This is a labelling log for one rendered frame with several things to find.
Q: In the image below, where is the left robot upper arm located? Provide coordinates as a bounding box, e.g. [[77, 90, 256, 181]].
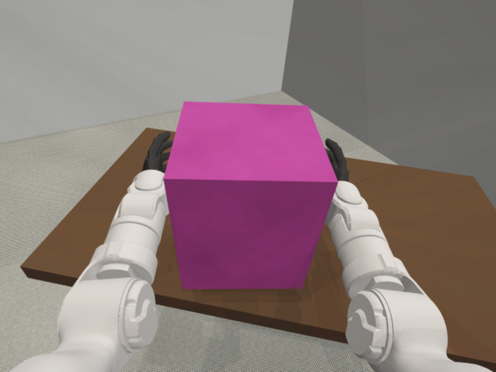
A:
[[9, 277, 158, 372]]

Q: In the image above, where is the right robot upper arm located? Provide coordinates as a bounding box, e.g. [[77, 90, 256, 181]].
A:
[[346, 288, 493, 372]]

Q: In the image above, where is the right robot hand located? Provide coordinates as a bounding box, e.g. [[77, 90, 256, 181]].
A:
[[325, 138, 349, 182]]

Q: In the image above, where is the carton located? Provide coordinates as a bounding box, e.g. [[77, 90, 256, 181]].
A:
[[164, 102, 338, 289]]

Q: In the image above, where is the robot right forearm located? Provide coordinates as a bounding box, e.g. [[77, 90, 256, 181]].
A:
[[325, 181, 448, 344]]

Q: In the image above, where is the robot left forearm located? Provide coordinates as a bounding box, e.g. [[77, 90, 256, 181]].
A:
[[57, 170, 169, 343]]

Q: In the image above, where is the table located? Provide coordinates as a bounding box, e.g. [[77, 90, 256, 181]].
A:
[[20, 128, 496, 372]]

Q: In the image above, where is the left robot hand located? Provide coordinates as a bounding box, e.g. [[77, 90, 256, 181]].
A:
[[142, 131, 173, 173]]

